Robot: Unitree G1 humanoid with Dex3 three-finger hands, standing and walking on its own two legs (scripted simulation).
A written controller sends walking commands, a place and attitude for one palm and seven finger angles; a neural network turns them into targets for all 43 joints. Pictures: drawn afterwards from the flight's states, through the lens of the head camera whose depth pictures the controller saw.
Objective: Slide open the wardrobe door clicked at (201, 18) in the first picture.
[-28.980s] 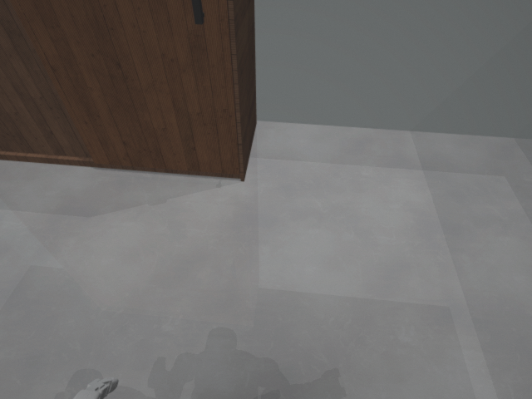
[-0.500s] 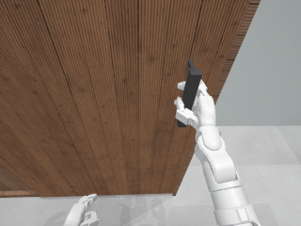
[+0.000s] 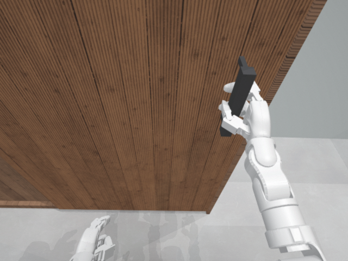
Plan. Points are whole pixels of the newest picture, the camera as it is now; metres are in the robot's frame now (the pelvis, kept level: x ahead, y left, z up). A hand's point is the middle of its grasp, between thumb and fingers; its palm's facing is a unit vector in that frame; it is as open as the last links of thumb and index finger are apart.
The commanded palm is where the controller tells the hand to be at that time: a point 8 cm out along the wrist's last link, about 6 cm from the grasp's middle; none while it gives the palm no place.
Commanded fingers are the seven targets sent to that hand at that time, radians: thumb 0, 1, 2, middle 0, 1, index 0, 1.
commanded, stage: step sideways, sliding the door along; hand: right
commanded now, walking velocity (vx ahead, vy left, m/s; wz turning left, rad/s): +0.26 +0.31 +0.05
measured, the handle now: (233, 99) +0.43 -0.11 +0.15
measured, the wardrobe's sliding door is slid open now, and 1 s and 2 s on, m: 0.00 0.07 0.26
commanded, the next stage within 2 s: none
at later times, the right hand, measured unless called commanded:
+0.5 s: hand (216, 116) +0.39 -0.07 +0.14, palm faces +0.26 +0.96 -0.06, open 6.4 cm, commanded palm +0.36 -0.04 +0.15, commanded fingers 0.00 -0.90 -0.90 0.45 1.40 0.45 1.40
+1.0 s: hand (188, 113) +0.39 -0.01 +0.15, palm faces +0.36 +0.93 +0.01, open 6.8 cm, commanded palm +0.35 +0.04 +0.15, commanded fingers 0.00 -0.90 -0.90 0.45 1.40 0.45 1.40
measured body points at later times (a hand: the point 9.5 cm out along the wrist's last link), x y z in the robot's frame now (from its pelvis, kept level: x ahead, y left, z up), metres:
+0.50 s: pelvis +0.03 +0.11 +0.00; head +0.13 +0.09 +0.43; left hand +0.29 +0.29 -0.11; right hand +0.37 -0.12 +0.15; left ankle +0.03 +0.22 -0.66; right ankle +0.01 -0.02 -0.73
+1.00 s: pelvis +0.09 +0.17 +0.00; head +0.19 +0.15 +0.43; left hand +0.34 +0.37 -0.10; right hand +0.36 -0.06 +0.15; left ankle +0.10 +0.33 -0.67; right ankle +0.07 +0.07 -0.73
